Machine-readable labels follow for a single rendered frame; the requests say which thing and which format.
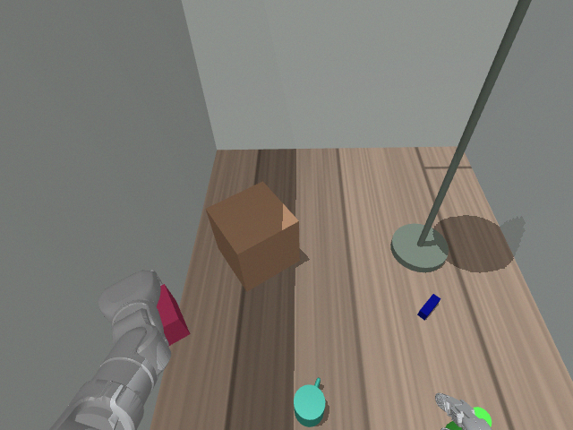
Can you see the floor lamp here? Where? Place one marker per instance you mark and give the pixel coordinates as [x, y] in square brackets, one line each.
[420, 247]

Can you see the left robot hand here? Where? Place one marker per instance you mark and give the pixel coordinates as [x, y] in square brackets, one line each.
[142, 285]

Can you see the left robot arm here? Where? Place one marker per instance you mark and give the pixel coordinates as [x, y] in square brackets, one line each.
[114, 398]

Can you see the right robot hand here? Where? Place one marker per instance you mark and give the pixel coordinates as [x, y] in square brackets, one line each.
[461, 413]

